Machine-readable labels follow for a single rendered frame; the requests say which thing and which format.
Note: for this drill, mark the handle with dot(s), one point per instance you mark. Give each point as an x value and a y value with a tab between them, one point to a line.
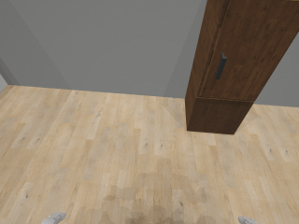
220	67

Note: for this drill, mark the robot left hand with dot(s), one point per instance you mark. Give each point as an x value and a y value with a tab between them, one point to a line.
54	218

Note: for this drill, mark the cupboard door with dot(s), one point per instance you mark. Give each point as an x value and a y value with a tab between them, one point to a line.
253	36

